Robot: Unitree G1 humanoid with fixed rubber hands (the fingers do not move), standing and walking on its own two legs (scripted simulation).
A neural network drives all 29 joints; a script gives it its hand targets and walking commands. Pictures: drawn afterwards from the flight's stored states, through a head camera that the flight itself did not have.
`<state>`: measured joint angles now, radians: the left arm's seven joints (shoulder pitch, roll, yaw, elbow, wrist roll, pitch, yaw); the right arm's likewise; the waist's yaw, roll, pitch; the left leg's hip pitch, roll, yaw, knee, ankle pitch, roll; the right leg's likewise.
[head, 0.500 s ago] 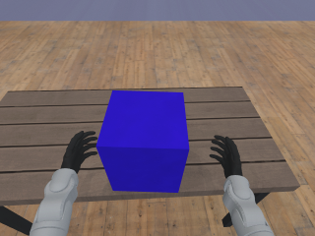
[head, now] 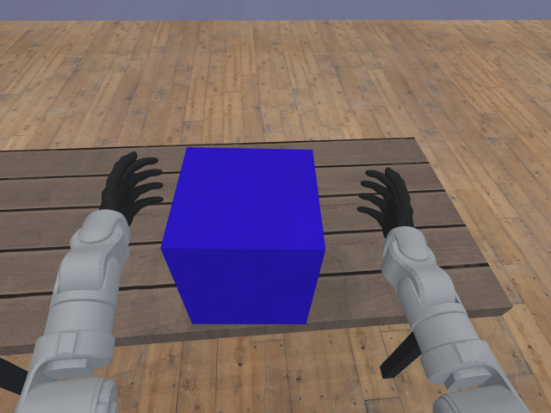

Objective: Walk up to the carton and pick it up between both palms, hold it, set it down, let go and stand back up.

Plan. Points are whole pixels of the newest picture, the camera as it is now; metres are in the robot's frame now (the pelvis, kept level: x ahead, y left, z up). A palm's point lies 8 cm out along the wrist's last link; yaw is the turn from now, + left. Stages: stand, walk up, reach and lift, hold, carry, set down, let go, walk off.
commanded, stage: reach and lift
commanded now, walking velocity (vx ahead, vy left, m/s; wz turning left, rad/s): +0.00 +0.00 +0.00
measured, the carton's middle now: (249, 240) +0.40 +0.05 -0.01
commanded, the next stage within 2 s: none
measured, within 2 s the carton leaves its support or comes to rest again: neither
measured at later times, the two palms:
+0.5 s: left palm (122, 149) +0.43 +0.22 +0.17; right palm (395, 169) +0.42 -0.17 +0.15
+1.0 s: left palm (150, 211) +0.41 +0.21 +0.05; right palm (371, 220) +0.40 -0.15 +0.05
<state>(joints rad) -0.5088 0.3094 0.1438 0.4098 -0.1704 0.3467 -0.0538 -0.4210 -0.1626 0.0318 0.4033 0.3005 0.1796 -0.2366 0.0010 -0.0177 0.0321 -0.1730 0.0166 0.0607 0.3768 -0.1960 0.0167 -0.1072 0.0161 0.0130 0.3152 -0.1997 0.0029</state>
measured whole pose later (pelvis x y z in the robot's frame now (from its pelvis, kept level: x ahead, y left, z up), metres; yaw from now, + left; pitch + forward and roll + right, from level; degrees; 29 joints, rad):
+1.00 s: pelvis +0.00 +0.00 -0.01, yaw +2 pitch +14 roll -2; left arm -0.86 0.28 0.05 1.25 -0.17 -0.20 0.00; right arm -0.75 -0.09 -0.05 1.09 0.20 -0.13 -0.18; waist -0.04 0.00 -0.16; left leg -0.55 0.03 0.00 0.53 -0.22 0.01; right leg -0.45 0.03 -0.05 0.44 -0.22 -0.01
